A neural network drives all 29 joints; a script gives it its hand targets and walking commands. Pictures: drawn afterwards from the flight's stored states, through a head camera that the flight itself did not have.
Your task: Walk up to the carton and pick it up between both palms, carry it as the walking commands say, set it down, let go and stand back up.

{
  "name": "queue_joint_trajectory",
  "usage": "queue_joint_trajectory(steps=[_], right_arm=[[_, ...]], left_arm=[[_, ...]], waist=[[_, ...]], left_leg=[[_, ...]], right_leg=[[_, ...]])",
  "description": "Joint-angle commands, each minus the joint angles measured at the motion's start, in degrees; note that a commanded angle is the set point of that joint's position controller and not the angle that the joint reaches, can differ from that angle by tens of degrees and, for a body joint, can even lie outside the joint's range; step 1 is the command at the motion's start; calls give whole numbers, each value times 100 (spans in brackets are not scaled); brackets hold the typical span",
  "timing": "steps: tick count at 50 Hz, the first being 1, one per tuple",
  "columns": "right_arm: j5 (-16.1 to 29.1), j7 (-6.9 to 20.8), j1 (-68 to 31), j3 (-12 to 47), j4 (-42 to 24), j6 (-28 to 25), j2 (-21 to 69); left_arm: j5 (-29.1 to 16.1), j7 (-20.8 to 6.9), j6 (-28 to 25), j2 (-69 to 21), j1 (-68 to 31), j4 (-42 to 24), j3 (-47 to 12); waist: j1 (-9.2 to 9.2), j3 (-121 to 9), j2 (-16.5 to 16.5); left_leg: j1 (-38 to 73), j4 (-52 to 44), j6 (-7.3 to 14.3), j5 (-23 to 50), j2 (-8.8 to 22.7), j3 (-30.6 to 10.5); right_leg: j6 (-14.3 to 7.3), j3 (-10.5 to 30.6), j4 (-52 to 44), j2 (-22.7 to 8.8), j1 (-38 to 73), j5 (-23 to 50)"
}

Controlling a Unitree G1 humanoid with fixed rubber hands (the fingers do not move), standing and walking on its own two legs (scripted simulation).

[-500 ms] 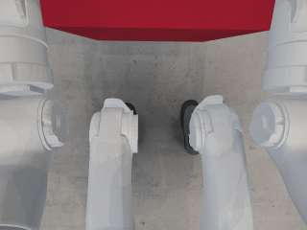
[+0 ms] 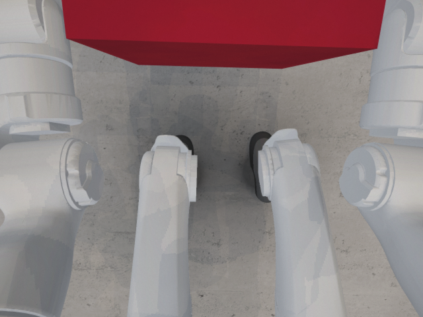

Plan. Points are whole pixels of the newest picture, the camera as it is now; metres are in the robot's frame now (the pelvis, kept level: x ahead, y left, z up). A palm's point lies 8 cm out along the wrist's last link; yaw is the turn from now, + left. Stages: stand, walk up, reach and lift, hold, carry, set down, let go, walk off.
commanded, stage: reach and lift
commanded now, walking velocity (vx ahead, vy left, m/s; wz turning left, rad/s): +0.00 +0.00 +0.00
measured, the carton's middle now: out of the picture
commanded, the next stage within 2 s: none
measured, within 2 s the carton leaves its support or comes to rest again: neither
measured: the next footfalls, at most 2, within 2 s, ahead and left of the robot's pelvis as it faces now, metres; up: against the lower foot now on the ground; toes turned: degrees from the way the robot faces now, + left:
none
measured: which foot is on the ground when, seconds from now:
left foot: down 0.00-1.00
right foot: down 0.00-1.00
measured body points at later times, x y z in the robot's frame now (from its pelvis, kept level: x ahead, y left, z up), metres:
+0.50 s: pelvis +0.00 -0.01 +0.05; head +0.33 +0.00 +0.34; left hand +0.56 +0.20 -0.03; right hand +0.55 -0.18 -0.04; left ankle +0.16 +0.11 -0.44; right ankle +0.16 -0.14 -0.44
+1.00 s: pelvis +0.00 +0.00 +0.11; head +0.31 +0.00 +0.42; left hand +0.55 +0.20 +0.04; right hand +0.53 -0.18 +0.03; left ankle +0.16 +0.11 -0.44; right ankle +0.16 -0.14 -0.44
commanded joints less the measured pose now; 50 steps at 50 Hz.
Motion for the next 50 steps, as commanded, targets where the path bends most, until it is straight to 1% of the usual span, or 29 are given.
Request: queue_joint_trajectory(steps=[1, 5, 6, 7, 10, 11, 12, 14, 17, 18, 19, 21, 25, 26, 27, 28, 29, 31, 32, 33, 34, 35, 38, 39, 43, 46, 47, 48, 50], right_arm=[[1117, 1370, -5536, 3640, -1674, -287, 5495], [1017, 1455, -5281, 3520, -1375, -217, 5627], [876, 1531, -4817, 3266, -866, -154, 5715], [947, 1582, -4683, 3350, -657, -138, 5872], [836, 1589, -4630, 3365, -661, -234, 6149], [1029, 1555, -4681, 3754, -1540, -242, 6155], [957, 1526, -4556, 3652, -1236, -245, 5858], [1072, 1409, -5032, 3856, -1580, -285, 5859], [965, 1284, -5152, 3951, -2140, -310, 5865], [1035, 1267, -4906, 3903, -2136, -316, 5577], [988, 1248, -5051, 3949, -2182, -311, 5595], [1062, 1304, -4897, 3884, -2003, -356, 5652], [990, 1402, -4605, 3735, -1925, -288, 5543], [830, 1449, -4499, 3600, -1203, -245, 5558], [801, 1487, -4626, 3567, -1404, -268, 5601], [954, 1531, -4514, 3707, -1224, -258, 5796], [930, 1562, -4751, 3674, -1527, -319, 5798], [1079, 1619, -4842, 3770, -1539, -274, 5892], [983, 1600, -4803, 3707, -1424, -248, 5823], [694, 1616, -4514, 3285, -762, -200, 5663], [850, 1680, -4504, 3640, -1178, -274, 6001], [863, 1672, -4332, 3554, -1189, -245, 5886], [1141, 1618, -4655, 3970, -1844, -306, 6148], [938, 1569, -4893, 3943, -2151, -269, 5950], [727, 1649, -4288, 3651, -1283, -227, 5749], [770, 1603, -3898, 3960, -1581, -303, 6226], [767, 1615, -4056, 3854, -1670, -338, 6102], [934, 1635, -4243, 4152, -1957, -377, 6276], [845, 1591, -3747, 3997, -1917, -385, 6074]], left_arm=[[-817, -1233, -153, -5989, -4456, -1795, -2898], [-529, -1343, -70, -6113, -3949, -1283, -2644], [-561, -1360, -53, -6097, -4113, -1236, -2613], [-469, -1402, -56, -6275, -3863, -762, -2428], [-354, -1536, -210, -6178, -3991, -1176, -2504], [-708, -1526, -267, -6086, -4307, -2051, -2808], [-536, -1529, -192, -6081, -3905, -1477, -2687], [-572, -1601, -184, -5880, -3866, -1389, -2602], [-822, -1602, -211, -6189, -3708, -1867, -2829], [-792, -1558, -180, -6046, -3831, -1825, -2899], [-821, -1551, -168, -5961, -3596, -1560, -2722], [-706, -1502, -214, -5892, -3842, -1530, -2849], [-822, -1395, -173, -6249, -4038, -2000, -3183], [-710, -1392, -130, -6341, -4041, -1543, -3007], [-724, -1450, -180, -6324, -4060, -1644, -3095], [-625, -1467, -162, -6444, -3618, -1221, -2822], [-476, -1485, -164, -6469, -3616, -1366, -2889], [-610, -1498, -224, -6325, -4103, -1693, -2899], [-622, -1489, -211, -6207, -4119, -1764, -2979], [-248, -1518, -113, -6249, -3671, -722, -2639], [-558, -1541, -203, -6772, -3584, -1313, -2901], [-645, -1541, -196, -6647, -3846, -1591, -2930], [-702, -1559, -200, -6643, -3741, -1819, -2953], [-565, -1604, -87, -6441, -3423, -1292, -2685], [-663, -1616, -170, -6697, -3424, -1474, -3008], [-632, -1651, -235, -6855, -2836, -1334, -3062], [-746, -1643, -259, -6868, -3253, -1432, -3020], [-607, -1608, -244, -6842, -2935, -1663, -3098], [-611, -1544, -314, -6833, -3057, -1801, -3181]], waist=[[-265, -14610, 188], [23, -14620, 265], [-241, -13941, 188], [-19, -13440, 184], [31, -13792, 31], [-140, -15021, -199], [44, -14667, 208], [172, -14361, -227], [-206, -15275, -551], [-217, -15071, -104], [-100, -14985, -314], [-156, -14282, 3], [-609, -14817, 423], [-368, -14040, 572], [-437, -14087, 273], [-151, -13743, 307], [-288, -13802, 445], [-39, -14184, 369], [-217, -14052, 172], [-152, -13315, 483], [-102, -13928, 427], [-366, -14175, 408], [-77, -14996, 295], [-219, -14712, -28], [-520, -14016, 41], [-441, -14179, -9], [-615, -13958, -130], [-199, -14658, 68], [-399, -14155, 192]], left_leg=[[5819, -1290, 171, 1522, -235, 559], [5648, -1626, 152, 984, -256, 645], [5417, -1710, 86, 626, -144, 508], [5140, -1854, 105, 302, -146, 584], [4972, -1722, 140, 1088, -201, 668], [5470, -1707, 125, 1348, -295, 683], [5411, -1657, 58, 1504, -262, 746], [4903, -1745, 184, 1079, -303, 692], [5398, -1925, 152, 1530, -402, 607], [5508, -1768, 109, 1582, -332, 526], [5587, -1923, 84, 1456, -365, 668], [5712, -2104, 131, 1153, -238, 496], [6660, -2190, -5, 1145, -209, 330], [6300, -2476, -72, 591, -227, 324], [6214, -2433, 45, 517, -252, 394], [6265, -2605, 53, 309, -147, 350], [6129, -2511, 23, 548, -223, 396], [6202, -2691, 57, 441, -268, 459], [6216, -2761, 50, 491, -196, 332], [6071, -2754, 21, 66, -199, 398], [6512, -2824, 9, 386, -215, 372], [6470, -2750, -2, 725, -159, 394], [6854, -2871, 47, 856, -306, 475], [6564, -2764, 81, 843, -292, 479], [6523, -3062, 22, 506, -261, 264], [7045, -3200, 34, 724, -236, 210], [6732, -3238, 18, 764, -272, 259], [7247, -3296, 58, 1034, -320, 286], [7253, -3254, 58, 1266, -280, 193]], right_leg=[[-255, -809, -1108, 409, 3893, 1160], [-309, -808, -1373, 436, 4412, 647], [-335, -871, -1433, 396, 3899, 372], [-321, -775, -1523, 361, 3929, 163], [-261, -717, -1493, 462, 4151, 855], [-264, -699, -1556, 506, 5198, 1251], [-231, -673, -1487, 482, 4876, 1440], [-189, -484, -1686, 404, 5353, 1057], [-173, -664, -1808, 447, 6025, 1712], [-202, -630, -1675, 417, 5599, 1712], [-245, -591, -1957, 397, 5803, 1524], [-279, -615, -1922, 447, 5038, 1125], [-365, -714, -2041, 462, 4947, 1079], [-418, -707, -2184, 397, 4711, 552], [-364, -676, -2247, 436, 4867, 451], [-358, -696, -2285, 390, 4743, 235], [-350, -653, -2295, 458, 4727, 432], [-378, -591, -2388, 430, 5264, 428], [-309, -634, -2381, 480, 5104, 542], [-375, -652, -2365, 436, 4603, 45], [-387, -618, -2562, 446, 5204, 335], [-423, -640, -2541, 471, 5287, 719], [-289, -705, -2695, 489, 5961, 855], [-275, -625, -2753, 420, 5807, 802], [-352, -614, -2848, 452, 5686, 603], [-320, -613, -3005, 485, 6022, 794], [-367, -556, -3219, 407, 5993, 800], [-291, -568, -3094, 462, 6287, 1070], [-361, -608, -3007, 509, 6030, 1217]])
